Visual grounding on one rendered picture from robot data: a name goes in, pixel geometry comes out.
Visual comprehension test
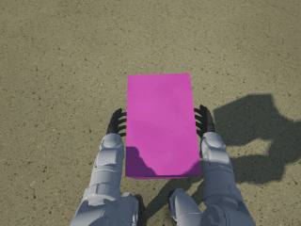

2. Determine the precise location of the carton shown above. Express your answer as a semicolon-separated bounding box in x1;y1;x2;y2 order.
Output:
125;73;201;180

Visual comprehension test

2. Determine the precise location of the robot left upper arm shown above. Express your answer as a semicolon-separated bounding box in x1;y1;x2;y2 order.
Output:
70;206;123;226

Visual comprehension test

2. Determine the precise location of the robot left forearm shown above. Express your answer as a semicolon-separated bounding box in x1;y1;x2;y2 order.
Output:
70;133;125;226

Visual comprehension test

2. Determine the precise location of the right robot hand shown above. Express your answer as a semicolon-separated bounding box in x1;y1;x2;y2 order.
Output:
194;105;215;139

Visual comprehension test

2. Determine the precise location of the robot right foot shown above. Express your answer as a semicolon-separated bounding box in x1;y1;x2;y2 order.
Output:
167;190;177;226

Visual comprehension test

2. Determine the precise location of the left robot shin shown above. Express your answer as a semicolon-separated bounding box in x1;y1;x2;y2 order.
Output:
122;192;137;226

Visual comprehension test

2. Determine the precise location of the left robot hand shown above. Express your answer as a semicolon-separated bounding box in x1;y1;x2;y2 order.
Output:
106;108;127;137

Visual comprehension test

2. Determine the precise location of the robot right upper arm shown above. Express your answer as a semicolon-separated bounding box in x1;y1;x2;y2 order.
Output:
200;203;256;226

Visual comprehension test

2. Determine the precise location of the robot right forearm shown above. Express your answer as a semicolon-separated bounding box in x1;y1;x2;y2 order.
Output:
199;132;251;216

